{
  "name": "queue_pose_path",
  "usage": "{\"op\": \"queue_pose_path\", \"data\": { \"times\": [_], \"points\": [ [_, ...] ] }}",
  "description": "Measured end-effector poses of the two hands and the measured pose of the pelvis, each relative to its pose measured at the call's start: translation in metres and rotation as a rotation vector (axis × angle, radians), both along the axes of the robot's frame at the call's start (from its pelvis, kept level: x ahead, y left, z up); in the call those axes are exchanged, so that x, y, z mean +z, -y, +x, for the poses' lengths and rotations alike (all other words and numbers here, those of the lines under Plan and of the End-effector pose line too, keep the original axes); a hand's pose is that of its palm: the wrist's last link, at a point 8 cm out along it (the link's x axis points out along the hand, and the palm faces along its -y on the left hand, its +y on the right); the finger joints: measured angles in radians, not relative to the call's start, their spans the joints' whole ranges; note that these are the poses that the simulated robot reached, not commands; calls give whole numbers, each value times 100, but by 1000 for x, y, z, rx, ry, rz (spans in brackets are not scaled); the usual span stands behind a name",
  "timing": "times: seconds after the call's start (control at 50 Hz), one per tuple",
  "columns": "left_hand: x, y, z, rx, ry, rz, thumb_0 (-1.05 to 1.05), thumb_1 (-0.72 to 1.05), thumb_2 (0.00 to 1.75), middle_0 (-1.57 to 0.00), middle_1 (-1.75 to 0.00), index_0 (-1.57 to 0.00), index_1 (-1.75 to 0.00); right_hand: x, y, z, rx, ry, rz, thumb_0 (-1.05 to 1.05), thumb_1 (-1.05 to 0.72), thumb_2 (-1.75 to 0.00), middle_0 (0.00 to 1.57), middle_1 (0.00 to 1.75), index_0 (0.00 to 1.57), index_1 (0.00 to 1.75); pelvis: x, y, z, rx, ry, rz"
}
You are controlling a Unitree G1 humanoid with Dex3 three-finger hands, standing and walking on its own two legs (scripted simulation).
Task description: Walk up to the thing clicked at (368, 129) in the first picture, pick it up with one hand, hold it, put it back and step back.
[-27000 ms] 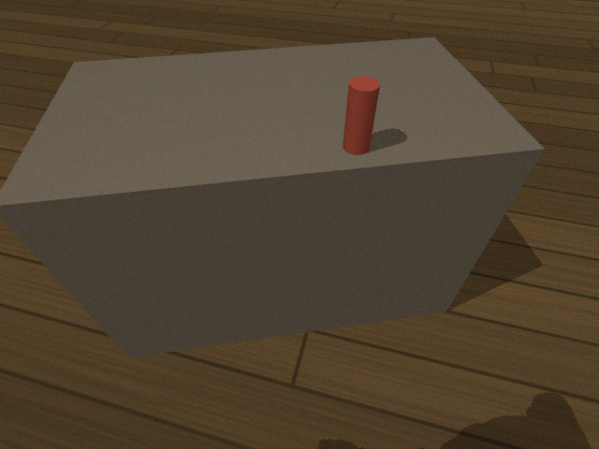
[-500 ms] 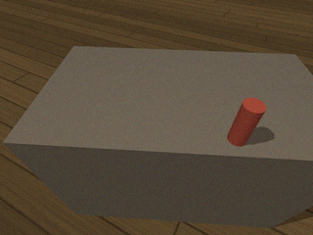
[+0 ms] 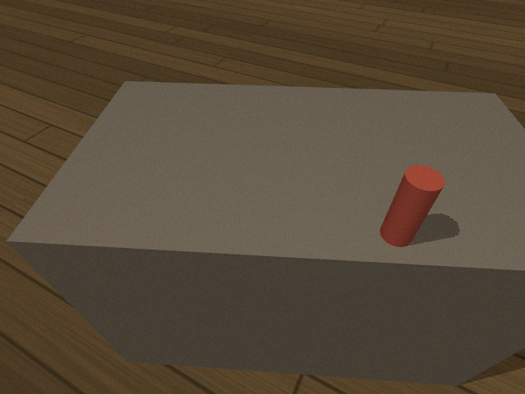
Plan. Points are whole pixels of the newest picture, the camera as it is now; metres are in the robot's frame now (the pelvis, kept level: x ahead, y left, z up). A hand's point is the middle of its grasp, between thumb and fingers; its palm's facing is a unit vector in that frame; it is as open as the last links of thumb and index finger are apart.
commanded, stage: stand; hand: right
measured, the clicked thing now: (408, 208) +0.43 -0.23 +0.04
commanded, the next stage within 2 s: none
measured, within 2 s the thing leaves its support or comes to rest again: neither
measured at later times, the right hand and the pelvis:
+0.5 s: hand out of the picture +0.08 -0.26 -0.16, palm faces -0.04 +0.93 -0.35, open 7.5 cm; pelvis +0.01 +0.00 +0.00, yaw +0 degrees
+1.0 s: hand out of the picture +0.09 -0.25 -0.15, palm faces -0.04 +0.93 -0.36, open 7.4 cm; pelvis +0.02 +0.00 +0.00, yaw +0 degrees
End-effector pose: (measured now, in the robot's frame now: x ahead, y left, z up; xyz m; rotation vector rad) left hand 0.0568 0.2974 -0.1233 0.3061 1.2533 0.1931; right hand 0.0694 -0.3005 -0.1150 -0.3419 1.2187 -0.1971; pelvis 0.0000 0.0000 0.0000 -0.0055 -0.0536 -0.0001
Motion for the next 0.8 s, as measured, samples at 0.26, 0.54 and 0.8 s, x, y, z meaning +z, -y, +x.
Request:
{"op": "queue_pose_path", "data": {
  "times": [0.26, 0.54, 0.8],
  "points": [
    [-1, 1, -4, 9, -34, 4, 1, 91, 90, -20, -30, -20, -30, -3, 3, -5, -7, -43, 5, 0, -49, -79, 20, 28, 20, 29, 0, 3, 5, 4, -16, 0],
    [1, 3, 14, 0, 1, 2, 1, 91, 90, -20, -30, -20, -30, -2, 1, 14, 3, -10, 7, 0, -88, -89, 20, 29, 21, 30, 0, 3, 11, 2, -16, 1],
    [0, 3, 19, -2, 0, 0, 1, 91, 90, -20, -30, -20, -30, -1, 0, 18, 0, -11, 6, 0, -90, -90, 20, 30, 21, 30, 0, 2, 15, 1, -20, 0]
  ]
}}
